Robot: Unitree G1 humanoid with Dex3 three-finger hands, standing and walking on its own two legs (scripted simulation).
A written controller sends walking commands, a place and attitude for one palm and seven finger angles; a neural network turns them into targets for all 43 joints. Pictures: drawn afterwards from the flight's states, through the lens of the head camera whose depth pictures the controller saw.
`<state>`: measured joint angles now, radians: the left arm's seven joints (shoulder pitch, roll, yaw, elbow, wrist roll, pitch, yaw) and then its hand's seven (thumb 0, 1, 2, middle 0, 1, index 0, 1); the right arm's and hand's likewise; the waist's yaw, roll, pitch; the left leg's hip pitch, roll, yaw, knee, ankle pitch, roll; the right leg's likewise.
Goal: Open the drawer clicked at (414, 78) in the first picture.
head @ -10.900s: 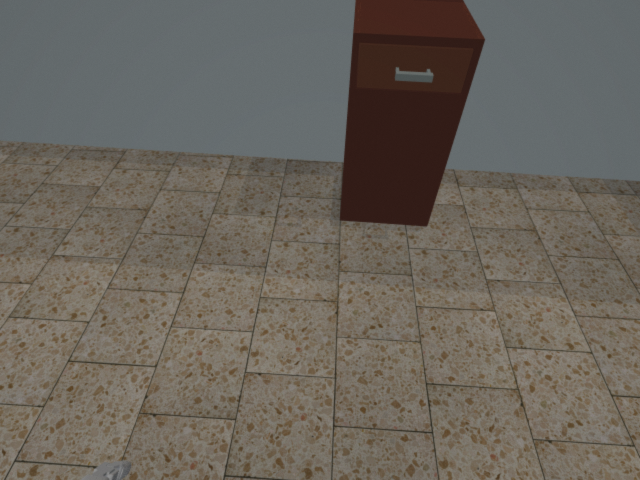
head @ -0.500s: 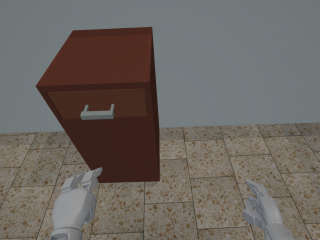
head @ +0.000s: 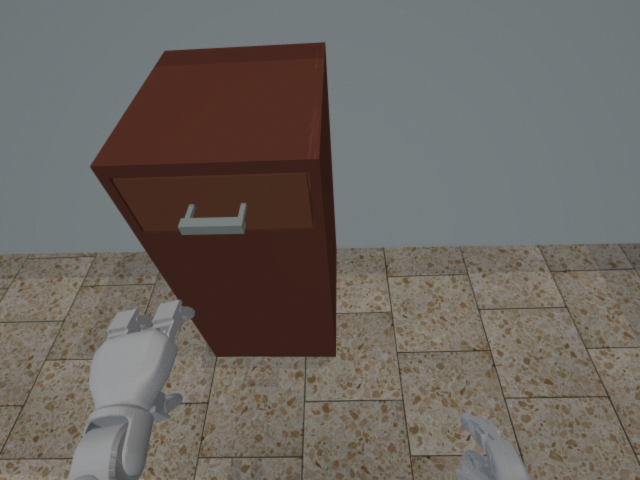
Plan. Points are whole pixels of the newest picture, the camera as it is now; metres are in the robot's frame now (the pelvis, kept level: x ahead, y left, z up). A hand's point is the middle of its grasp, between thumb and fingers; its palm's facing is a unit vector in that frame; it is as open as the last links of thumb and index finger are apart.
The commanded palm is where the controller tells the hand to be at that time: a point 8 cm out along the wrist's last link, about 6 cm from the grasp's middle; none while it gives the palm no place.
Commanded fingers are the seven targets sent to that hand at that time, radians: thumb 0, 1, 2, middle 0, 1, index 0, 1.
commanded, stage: raise the hand with hooked fingers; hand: left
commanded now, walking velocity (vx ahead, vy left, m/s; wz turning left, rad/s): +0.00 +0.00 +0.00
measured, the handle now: (214, 217) +0.55 +0.26 -0.04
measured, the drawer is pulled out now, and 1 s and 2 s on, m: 0.00 0.00 0.00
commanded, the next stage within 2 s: move the hooked fingers above the handle in 1.04 s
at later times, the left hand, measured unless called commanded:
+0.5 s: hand (146, 307) +0.29 +0.24 +0.08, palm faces +0.05 -0.07 -1.00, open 13.6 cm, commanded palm +0.27 +0.24 +0.14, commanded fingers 0.00 -0.50 0.30 -0.30 -1.20 -0.30 -1.20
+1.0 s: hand (149, 292) +0.30 +0.24 +0.09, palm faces +0.04 -0.09 -1.00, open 13.8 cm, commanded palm +0.28 +0.25 +0.15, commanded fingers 0.00 -0.50 0.30 -0.30 -1.20 -0.30 -1.20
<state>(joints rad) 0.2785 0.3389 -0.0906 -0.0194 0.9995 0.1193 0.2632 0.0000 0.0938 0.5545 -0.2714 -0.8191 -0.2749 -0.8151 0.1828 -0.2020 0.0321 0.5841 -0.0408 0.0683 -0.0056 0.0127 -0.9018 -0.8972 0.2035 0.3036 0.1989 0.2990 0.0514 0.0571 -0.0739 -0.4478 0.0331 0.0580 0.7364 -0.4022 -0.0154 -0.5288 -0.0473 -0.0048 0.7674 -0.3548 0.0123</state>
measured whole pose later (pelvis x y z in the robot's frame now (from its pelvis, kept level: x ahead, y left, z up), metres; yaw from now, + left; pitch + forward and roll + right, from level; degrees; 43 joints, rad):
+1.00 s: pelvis +0.01 +0.00 +0.02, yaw +1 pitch +3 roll +1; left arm -0.05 0.44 -0.05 0.09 0.96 -0.04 0.12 0.00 -0.49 0.30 -0.32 -1.20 -0.32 -1.20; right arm 0.17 -0.26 -0.03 0.63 -0.01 0.06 -0.03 0.01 -0.90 -0.90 0.20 0.30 0.19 0.30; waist 0.08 0.07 -0.02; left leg -0.26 0.02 0.03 0.50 -0.29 -0.02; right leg -0.32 -0.05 -0.04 0.53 -0.26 0.01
